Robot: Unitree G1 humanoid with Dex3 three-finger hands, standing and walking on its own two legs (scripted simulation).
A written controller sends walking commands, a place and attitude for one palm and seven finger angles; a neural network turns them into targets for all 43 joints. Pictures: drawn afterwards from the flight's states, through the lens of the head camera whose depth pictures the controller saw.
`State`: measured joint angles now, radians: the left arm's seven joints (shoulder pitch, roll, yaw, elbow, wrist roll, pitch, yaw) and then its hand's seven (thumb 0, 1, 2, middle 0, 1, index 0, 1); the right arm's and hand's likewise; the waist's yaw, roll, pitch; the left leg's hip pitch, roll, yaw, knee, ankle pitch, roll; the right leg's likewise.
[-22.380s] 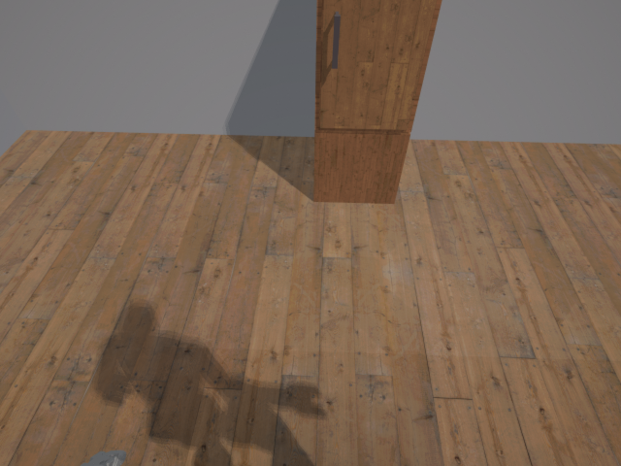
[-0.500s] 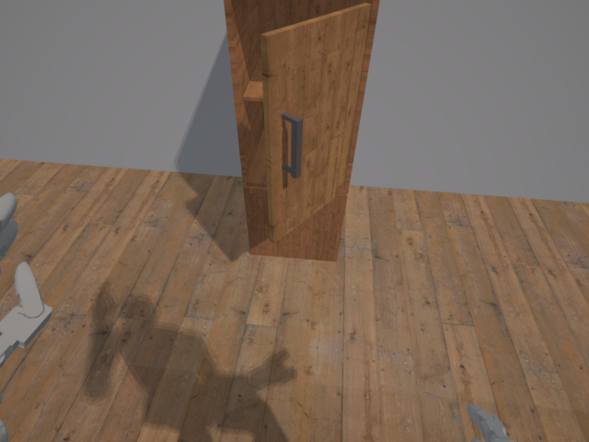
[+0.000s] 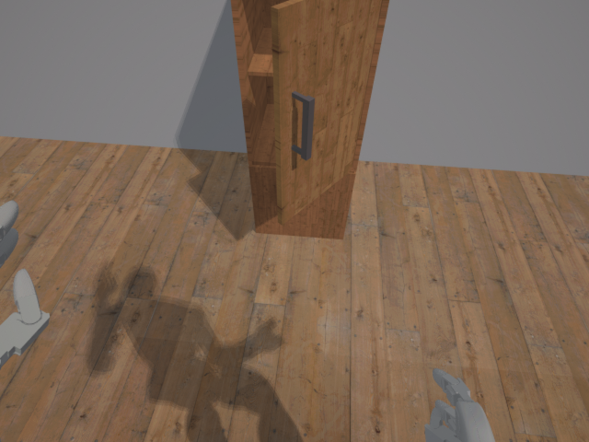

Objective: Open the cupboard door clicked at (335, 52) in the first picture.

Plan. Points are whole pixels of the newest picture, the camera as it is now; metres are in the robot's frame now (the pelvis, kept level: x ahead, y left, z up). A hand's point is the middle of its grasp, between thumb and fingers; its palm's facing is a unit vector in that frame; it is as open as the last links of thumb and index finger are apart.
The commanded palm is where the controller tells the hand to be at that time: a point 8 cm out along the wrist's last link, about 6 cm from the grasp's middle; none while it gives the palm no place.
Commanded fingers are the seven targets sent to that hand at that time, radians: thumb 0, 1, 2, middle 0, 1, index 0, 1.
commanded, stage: stop stepping back and stand still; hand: left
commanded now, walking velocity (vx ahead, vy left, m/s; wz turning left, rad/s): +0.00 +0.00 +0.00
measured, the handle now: (301, 126) +0.77 +0.03 -0.01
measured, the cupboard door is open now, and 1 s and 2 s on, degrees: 52 52 52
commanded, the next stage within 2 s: let the arm hang, fingers relaxed in 0.04 s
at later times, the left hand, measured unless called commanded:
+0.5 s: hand out of the picture -0.01 +0.18 -0.18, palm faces +0.00 -0.99 -0.17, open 7.1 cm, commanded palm none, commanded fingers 0.00 0.90 0.90 -0.20 -0.30 -0.20 -0.30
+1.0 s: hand out of the picture +0.01 +0.21 -0.16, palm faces +0.04 -0.96 -0.28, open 7.4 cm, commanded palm none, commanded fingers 0.00 0.90 0.90 -0.20 -0.30 -0.20 -0.30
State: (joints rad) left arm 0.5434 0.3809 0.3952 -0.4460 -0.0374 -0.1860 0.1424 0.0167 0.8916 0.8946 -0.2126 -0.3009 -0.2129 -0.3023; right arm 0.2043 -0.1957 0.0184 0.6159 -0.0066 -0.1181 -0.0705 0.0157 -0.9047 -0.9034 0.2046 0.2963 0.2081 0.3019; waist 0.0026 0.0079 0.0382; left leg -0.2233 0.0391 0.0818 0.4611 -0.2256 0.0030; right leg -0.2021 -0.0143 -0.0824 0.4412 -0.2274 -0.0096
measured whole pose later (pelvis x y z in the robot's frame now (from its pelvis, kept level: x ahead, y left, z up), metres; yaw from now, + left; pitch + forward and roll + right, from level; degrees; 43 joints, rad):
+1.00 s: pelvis -0.01 +0.00 +0.00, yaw +2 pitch -2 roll +0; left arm 0.20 0.23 0.02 1.13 0.01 0.00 0.01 0.01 0.91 0.89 -0.20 -0.30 -0.20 -0.30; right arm 0.23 -0.20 -0.01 1.13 -0.02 0.01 -0.01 0.01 -0.91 -0.90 0.20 0.30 0.21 0.30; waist -0.01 0.03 0.05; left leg -0.20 0.01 0.06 0.41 -0.18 0.01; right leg -0.18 -0.04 -0.11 0.42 -0.21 -0.01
